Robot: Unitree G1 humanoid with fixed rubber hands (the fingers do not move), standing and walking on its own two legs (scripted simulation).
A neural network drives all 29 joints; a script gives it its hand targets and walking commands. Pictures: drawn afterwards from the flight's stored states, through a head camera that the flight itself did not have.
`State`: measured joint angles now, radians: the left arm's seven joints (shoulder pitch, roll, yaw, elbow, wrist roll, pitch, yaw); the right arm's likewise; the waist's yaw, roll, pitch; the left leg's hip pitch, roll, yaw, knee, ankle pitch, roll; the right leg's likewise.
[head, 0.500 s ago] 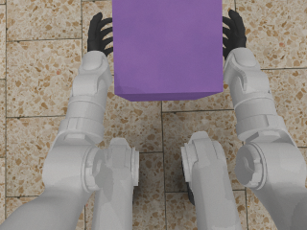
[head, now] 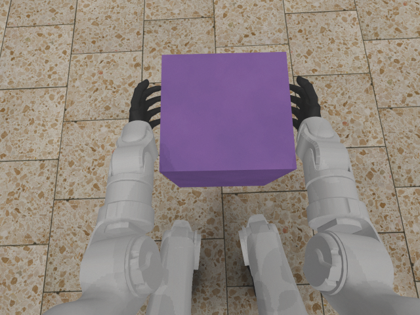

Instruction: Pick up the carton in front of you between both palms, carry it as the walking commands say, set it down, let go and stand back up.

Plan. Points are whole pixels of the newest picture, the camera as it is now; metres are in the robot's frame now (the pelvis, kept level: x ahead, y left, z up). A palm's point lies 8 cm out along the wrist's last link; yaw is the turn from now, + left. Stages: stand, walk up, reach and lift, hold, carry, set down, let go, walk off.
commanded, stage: reach and lift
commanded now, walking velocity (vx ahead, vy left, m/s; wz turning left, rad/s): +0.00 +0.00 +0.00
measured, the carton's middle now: (222, 132) +0.48 -0.02 -0.12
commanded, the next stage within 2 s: none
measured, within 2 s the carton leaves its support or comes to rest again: neither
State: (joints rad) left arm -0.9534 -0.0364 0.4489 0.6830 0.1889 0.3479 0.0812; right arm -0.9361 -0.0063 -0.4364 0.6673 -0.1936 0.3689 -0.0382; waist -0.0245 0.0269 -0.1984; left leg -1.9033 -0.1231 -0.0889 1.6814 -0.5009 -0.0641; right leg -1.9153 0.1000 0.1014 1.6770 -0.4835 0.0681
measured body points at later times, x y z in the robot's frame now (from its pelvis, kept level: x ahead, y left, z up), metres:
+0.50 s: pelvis +0.05 +0.00 +0.14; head +0.18 -0.01 +0.58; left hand +0.45 +0.14 +0.10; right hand +0.44 -0.17 +0.10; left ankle +0.10 +0.13 -0.48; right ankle +0.11 -0.13 -0.48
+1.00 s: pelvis +0.10 +0.00 +0.25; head +0.09 +0.00 +0.70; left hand +0.41 +0.15 +0.25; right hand +0.40 -0.16 +0.25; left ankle +0.10 +0.13 -0.48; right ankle +0.11 -0.13 -0.48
